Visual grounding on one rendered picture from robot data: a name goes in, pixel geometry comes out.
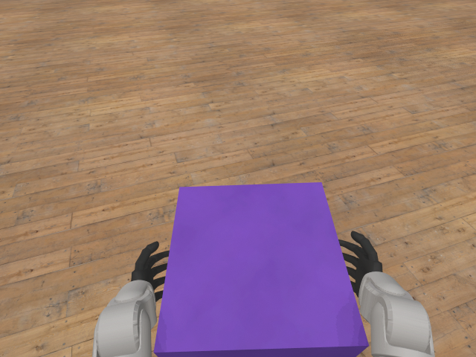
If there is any robot left hand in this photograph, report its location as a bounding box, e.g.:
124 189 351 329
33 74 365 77
131 241 170 302

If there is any carton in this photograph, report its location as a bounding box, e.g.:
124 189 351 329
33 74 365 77
154 182 369 357

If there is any robot left forearm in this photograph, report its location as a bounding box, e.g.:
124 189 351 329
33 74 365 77
92 280 157 357

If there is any robot right forearm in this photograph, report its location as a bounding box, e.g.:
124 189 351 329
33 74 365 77
358 271 435 357

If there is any robot right hand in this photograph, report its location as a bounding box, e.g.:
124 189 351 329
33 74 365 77
338 231 382 297

